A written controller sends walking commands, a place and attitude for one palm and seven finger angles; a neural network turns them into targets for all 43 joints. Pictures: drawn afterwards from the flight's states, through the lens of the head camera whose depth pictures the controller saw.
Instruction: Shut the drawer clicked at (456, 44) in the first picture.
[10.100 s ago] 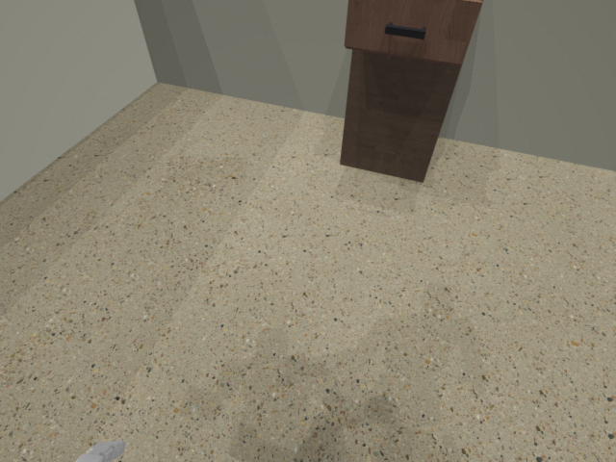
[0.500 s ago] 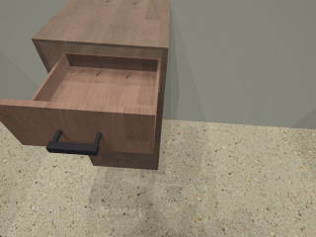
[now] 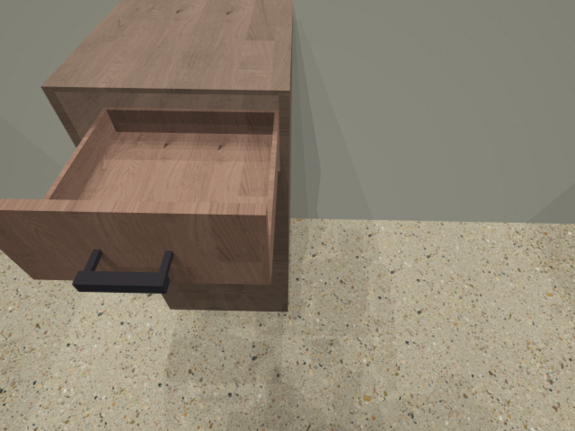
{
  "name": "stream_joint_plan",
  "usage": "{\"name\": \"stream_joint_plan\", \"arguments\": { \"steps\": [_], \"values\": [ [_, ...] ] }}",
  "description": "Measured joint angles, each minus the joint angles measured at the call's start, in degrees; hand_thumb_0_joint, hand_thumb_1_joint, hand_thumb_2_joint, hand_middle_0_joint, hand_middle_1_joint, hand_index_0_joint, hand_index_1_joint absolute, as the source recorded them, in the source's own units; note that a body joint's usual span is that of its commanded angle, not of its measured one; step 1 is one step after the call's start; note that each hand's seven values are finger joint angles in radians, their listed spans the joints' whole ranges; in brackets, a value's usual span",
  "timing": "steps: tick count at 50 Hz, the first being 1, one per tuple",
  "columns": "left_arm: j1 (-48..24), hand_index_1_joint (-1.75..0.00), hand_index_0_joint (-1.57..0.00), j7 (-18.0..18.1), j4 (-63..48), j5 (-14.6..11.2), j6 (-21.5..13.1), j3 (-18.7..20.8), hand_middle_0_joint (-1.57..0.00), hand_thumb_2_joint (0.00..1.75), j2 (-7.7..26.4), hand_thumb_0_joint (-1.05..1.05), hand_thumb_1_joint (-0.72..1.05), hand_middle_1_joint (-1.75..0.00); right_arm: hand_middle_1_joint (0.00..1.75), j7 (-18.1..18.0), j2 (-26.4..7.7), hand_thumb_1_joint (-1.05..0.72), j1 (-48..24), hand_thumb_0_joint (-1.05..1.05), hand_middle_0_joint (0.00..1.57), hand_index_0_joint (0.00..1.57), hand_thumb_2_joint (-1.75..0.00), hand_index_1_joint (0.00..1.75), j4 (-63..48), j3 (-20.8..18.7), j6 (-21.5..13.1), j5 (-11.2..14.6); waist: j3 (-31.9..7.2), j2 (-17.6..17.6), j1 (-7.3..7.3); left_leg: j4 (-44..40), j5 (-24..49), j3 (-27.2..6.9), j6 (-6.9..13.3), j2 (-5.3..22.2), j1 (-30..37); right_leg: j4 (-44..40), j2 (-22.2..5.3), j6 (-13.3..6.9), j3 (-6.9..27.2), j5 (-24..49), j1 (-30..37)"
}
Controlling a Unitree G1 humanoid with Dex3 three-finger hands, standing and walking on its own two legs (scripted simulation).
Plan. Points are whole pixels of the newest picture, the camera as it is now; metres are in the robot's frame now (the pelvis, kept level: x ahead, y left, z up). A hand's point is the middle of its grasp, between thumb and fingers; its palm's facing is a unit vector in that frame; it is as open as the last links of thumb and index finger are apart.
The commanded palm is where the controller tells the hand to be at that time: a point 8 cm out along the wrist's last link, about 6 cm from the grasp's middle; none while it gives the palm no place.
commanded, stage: come to a stop and stand still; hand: left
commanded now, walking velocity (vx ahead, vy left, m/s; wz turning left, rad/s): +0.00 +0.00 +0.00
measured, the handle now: (127, 269) +0.32 +0.25 +0.05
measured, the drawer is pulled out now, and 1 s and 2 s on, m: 0.29 0.29 0.29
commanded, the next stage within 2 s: look again from close up in 0.38 s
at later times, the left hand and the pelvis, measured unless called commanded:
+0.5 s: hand out of the picture -0.03 +0.15 -0.17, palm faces +0.00 -0.98 -0.20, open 7.3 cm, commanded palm none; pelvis -0.02 -0.01 +0.00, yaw -1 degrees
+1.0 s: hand out of the picture -0.02 +0.14 -0.17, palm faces +0.01 -0.98 -0.19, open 7.3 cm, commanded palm none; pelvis -0.01 -0.03 +0.00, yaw -1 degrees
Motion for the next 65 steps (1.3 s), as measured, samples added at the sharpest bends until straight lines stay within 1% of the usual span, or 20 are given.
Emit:
{"name": "stream_joint_plan", "arguments": {
  "steps": [3, 9, 14, 19, 29, 53, 58, 65],
  "values": [
    [0.7, -0.30, -0.20, -0.3, 0.5, -0.1, 0.2, -0.6, -0.21, 0.90, 0.0, 0.00, 0.93, -0.30, 0.30, 0.1, -0.6, -0.92, 0.3, 0.01, 0.20, 0.20, -0.90, 0.30, -1.9, -0.2, -0.3, -0.2, -0.2, 0.0, -0.30, 1.2, -0.3, 0.2, 0.3, -0.1, -0.7, 1.3, -0.1, -0.2, 0.2, -0.2, -0.9],
    [2.3, -0.30, -0.20, -1.3, 1.1, -0.1, 1.5, -1.3, -0.21, 0.90, -0.7, 0.00, 0.92, -0.30, 0.30, 0.0, -1.4, -0.92, 1.6, 0.01, 0.20, 0.20, -0.90, 0.30, -2.7, 0.2, 0.0, -0.3, -1.6, 1.2, 0.12, 0.9, 0.3, 0.8, 0.5, -0.3, 0.1, 1.2, -0.3, 0.0, 0.8, 0.3, -0.2],
    [3.3, -0.30, -0.20, -1.7, 1.0, -0.1, 1.6, -1.4, -0.20, 0.90, -1.0, 0.00, 0.92, -0.30, 0.30, 0.4, -0.9, -0.92, 2.4, 0.01, 0.20, 0.20, -0.90, 0.30, -2.4, 0.8, 0.2, -0.4, -2.1, 1.3, 0.27, -1.0, 1.9, 1.1, 0.5, -0.6, 0.1, 0.3, -0.4, -0.2, 1.2, 1.5, -0.8],
    [3.8, -0.30, -0.20, -1.8, 1.3, -0.1, 1.4, -1.4, -0.20, 0.90, -1.4, 0.00, 0.91, -0.30, 0.30, 0.5, -0.3, -0.92, 3.4, 0.01, 0.20, 0.20, -0.90, 0.30, -1.2, 1.2, 0.0, -0.3, -1.5, 1.2, 0.27, -2.5, 3.1, 1.3, 0.2, -0.6, -0.2, -0.7, -0.3, -0.4, 1.3, 2.4, -1.4],
    [3.9, -0.30, -0.20, -1.6, 3.1, -0.3, 0.9, -1.4, -0.20, 0.90, -2.1, 0.01, 0.91, -0.30, 0.30, 0.2, 0.8, -0.91, 4.9, 0.01, 0.20, 0.20, -0.90, 0.30, 2.2, 1.3, -0.2, -0.1, -0.7, 0.2, -0.04, -3.4, 3.3, 1.1, -0.6, 0.1, 0.4, -1.5, 0.4, -1.2, 1.0, 2.5, -0.8],
    [3.3, -0.30, -0.20, -1.3, 3.7, -0.2, 0.5, -1.1, -0.20, 0.90, -1.7, 0.01, 0.93, -0.30, 0.30, -0.2, 2.1, -0.91, 2.3, 0.00, 0.20, 0.20, -0.90, 0.30, 2.8, 0.9, -0.6, -0.1, -0.8, -0.3, 0.33, -4.4, 3.0, 0.3, -2.0, 1.6, 1.3, -3.3, 1.9, -2.3, 0.2, 2.3, 0.5],
    [3.4, -0.30, -0.20, -1.3, 3.2, 0.0, 0.4, -0.8, -0.20, 0.90, -1.6, 0.01, 0.93, -0.30, 0.30, -0.1, 1.7, -0.91, 2.4, 0.00, 0.20, 0.20, -0.90, 0.30, 2.4, 0.7, -0.2, -0.1, -1.0, -0.2, 0.54, -3.7, 2.5, 0.2, -2.1, 1.8, 1.0, -3.0, 2.0, -2.4, 0.0, 1.9, 0.5],
    [3.6, -0.30, -0.20, -1.4, 1.3, 0.3, 0.8, 0.6, -0.21, 0.90, -1.6, 0.01, 0.92, -0.30, 0.30, 0.3, 0.5, -0.91, 3.5, 0.00, 0.20, 0.20, -0.90, 0.30, 1.6, -0.1, 1.3, -0.4, -1.4, 0.4, 1.02, 0.7, 0.1, -0.9, -1.5, 1.8, -1.7, -1.5, 1.8, -2.0, -1.0, 0.6, -0.5]
  ]
}}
